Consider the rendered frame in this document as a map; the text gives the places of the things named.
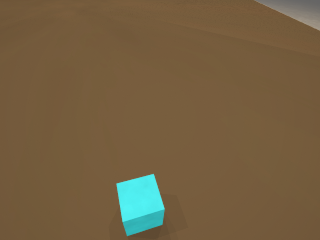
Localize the carton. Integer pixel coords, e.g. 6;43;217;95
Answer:
116;174;165;236

